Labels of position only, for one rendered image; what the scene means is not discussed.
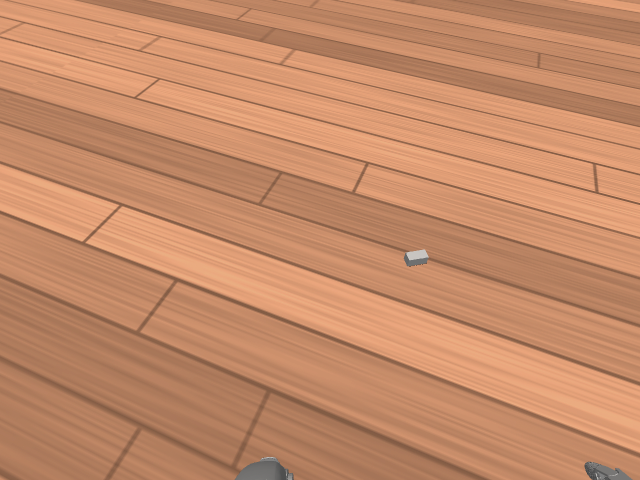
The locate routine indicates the right robot hand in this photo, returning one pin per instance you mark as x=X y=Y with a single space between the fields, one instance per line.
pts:
x=600 y=472

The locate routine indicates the small box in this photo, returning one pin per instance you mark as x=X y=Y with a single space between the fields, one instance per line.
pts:
x=416 y=257

